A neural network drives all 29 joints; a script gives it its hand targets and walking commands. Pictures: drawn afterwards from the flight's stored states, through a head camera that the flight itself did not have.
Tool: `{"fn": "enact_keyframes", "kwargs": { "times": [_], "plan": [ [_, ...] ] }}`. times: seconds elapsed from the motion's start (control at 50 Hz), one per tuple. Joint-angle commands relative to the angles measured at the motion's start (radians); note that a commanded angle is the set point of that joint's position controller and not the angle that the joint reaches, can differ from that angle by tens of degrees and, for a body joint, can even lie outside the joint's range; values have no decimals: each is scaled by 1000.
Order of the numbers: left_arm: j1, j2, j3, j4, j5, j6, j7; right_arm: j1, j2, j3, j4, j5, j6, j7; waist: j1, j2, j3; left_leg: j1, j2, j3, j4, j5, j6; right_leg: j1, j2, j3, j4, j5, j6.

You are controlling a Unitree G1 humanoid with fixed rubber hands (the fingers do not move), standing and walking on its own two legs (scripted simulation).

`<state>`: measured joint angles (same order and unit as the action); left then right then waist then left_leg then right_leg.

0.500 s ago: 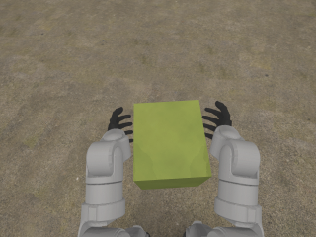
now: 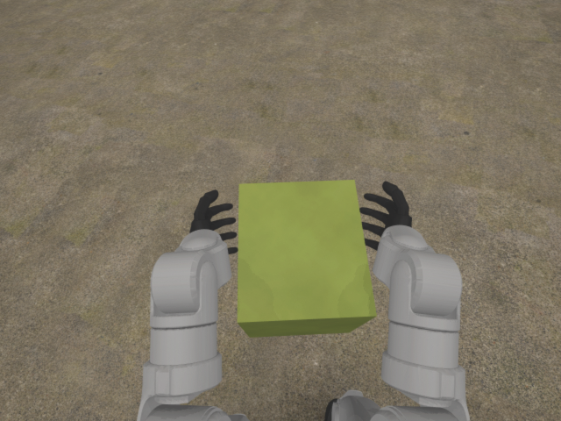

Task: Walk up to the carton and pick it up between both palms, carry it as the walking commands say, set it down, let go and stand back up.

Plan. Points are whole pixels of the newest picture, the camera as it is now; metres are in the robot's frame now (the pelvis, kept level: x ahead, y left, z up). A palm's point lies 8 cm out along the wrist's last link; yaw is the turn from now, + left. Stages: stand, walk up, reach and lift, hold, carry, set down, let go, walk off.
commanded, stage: carry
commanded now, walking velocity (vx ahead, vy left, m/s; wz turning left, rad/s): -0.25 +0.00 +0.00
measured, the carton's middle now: (298, 264) +0.34 +0.00 +0.01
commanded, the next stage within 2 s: none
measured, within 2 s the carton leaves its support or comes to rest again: neither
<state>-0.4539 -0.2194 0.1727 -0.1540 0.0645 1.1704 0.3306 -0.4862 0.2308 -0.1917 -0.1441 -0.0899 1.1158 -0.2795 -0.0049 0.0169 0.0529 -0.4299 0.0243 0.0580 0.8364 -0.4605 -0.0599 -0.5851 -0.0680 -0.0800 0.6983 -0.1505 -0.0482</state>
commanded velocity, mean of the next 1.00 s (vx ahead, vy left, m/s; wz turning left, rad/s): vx -0.25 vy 0.00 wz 0.00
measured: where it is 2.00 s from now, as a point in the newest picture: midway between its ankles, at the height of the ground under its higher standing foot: outside the picture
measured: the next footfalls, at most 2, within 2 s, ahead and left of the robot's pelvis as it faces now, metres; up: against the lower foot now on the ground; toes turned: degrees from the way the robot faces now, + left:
left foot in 0.02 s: +0.04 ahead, +0.14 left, +0.00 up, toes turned +4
right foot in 0.30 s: -0.07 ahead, -0.10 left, +0.00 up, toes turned -6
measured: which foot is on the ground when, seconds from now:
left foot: up 0.00-0.00, down 0.02-0.30, up 0.32-0.64, down 0.66-0.94, up 0.96-1.00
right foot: down 0.00-0.06, up 0.08-0.28, down 0.30-0.70, up 0.72-0.90, down 0.92-1.00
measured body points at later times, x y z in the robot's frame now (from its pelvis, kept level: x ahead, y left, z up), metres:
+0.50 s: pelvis -0.17 -0.01 +0.01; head -0.15 -0.03 +0.45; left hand +0.15 +0.10 +0.10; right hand +0.15 -0.15 +0.09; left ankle -0.15 +0.14 -0.65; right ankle -0.11 -0.09 -0.71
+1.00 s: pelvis -0.36 +0.00 +0.00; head -0.33 -0.01 +0.45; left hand -0.03 +0.11 +0.09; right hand -0.03 -0.14 +0.09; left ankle -0.24 +0.14 -0.68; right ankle -0.33 -0.08 -0.71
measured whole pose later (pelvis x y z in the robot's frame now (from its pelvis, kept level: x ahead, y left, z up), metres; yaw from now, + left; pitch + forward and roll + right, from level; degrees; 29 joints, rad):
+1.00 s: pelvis -0.36 +0.00 +0.00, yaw -3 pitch -1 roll +2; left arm -0.41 -0.20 0.14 -0.15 0.06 1.20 0.31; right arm -0.44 0.21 -0.16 -0.14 -0.08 1.15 -0.28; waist 0.00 -0.01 0.07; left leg -0.55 0.06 0.09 0.85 -0.41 -0.02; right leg -0.41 -0.02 -0.05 0.79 -0.37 -0.05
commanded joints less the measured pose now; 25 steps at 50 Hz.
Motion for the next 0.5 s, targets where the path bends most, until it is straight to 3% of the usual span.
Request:
{"fn": "enact_keyframes", "kwargs": {
  "times": [0.0,0.02,0.04,0.06,0.08,0.1,0.12,0.14,0.16,0.2,0.22,0.24,0.26,0.28,0.3,0.32,0.34,0.36,0.4,0.44,0.48],
  "plan": [
    [-489,-999,-550,-165,-320,-34,-269,-377,1064,583,-49,365,46,224,-6,-73,-619,312,95,-127,-404,115,48,216,-138,196,-184,-18,15],
    [-519,-1007,-556,-176,-323,-33,-272,-383,1062,571,-41,365,44,227,-17,232,-586,325,331,-434,-519,132,145,30,-10,76,10,-271,76],
    [-515,-1010,-576,-153,-321,-30,-275,-323,1064,557,-4,349,45,233,-18,345,-520,194,498,-513,-555,309,260,-17,52,1,296,-474,93],
    [-560,-1004,-602,-173,-330,-34,-278,-365,1067,567,-35,362,38,238,-22,273,-490,52,453,-427,-522,237,302,50,40,95,491,-473,59],
    [-613,-1019,-616,-207,-349,-43,-281,-354,1083,564,-35,342,33,235,-17,185,-456,-31,393,-347,-540,101,270,93,57,98,564,-390,38],
    [-591,-1030,-613,-221,-356,-47,-285,-319,1089,575,-33,332,37,241,0,129,-439,-44,337,-261,-533,50,221,109,59,78,595,-311,33],
    [-612,-1019,-606,-248,-362,-53,-279,-342,1073,571,-45,345,38,245,12,140,-464,-22,296,-192,-501,95,190,131,56,61,581,-266,30],
    [-596,-1006,-610,-239,-360,-47,-274,-336,1042,557,-56,340,38,244,12,157,-490,64,271,-163,-468,163,171,124,51,46,463,-256,32],
    [-598,-1011,-613,-223,-360,-41,-268,-328,1040,547,-37,332,41,242,7,168,-492,153,274,-182,-433,286,189,81,43,48,365,-284,43],
    [-621,-1001,-612,-226,-362,-35,-259,-341,1040,534,-18,320,44,232,7,214,-587,350,288,-211,-323,751,201,113,43,44,124,-348,47],
    [-584,-998,-601,-193,-352,-28,-259,-305,1042,525,10,302,48,225,15,221,-614,363,289,-206,-274,877,195,183,40,34,-39,-310,48],
    [-519,-982,-582,-152,-336,-24,-263,-252,1032,526,44,282,52,218,26,165,-620,341,266,-200,-237,803,175,273,35,29,-220,-233,51],
    [-507,-980,-573,-142,-326,-24,-268,-240,1039,533,60,282,53,218,32,86,-617,211,204,-150,-176,596,118,402,-54,155,-334,-60,38],
    [-474,-954,-542,-113,-310,-25,-274,-236,1034,545,62,280,52,215,18,-143,-576,-38,99,-65,-81,197,53,546,-229,393,-340,251,-5],
    [-518,-970,-553,-137,-317,-31,-280,-285,1063,571,35,298,49,222,4,-356,-507,-254,17,-2,81,-157,30,584,-379,521,-287,549,-88],
    [-511,-981,-558,-145,-319,-38,-289,-296,1076,582,37,308,48,232,15,-363,-480,-258,21,-60,201,-141,29,529,-377,428,-254,614,-158],
    [-478,-993,-535,-124,-298,-44,-291,-325,1087,602,16,331,43,236,23,-241,-450,-224,6,-86,323,-97,18,438,-320,378,-273,505,-143],
    [-521,-997,-542,-170,-312,-44,-290,-336,1106,611,6,340,46,242,25,-187,-438,-180,13,-60,373,-32,21,391,-289,300,-305,360,-135],
    [-534,-986,-543,-201,-307,-49,-290,-433,1083,646,-74,378,36,243,13,-205,-455,-173,16,-44,359,-15,10,402,-259,280,-272,388,-127],
    [-543,-970,-536,-193,-297,-41,-279,-430,1070,635,-65,383,47,238,8,-196,-474,-141,10,-23,309,-25,-5,386,-254,299,-276,345,-117],
    [-490,-968,-523,-164,-286,-32,-272,-390,1064,632,-48,373,57,227,11,-261,-499,-95,-10,-3,194,-26,-12,418,-231,298,-257,427,-111]
  ]
}}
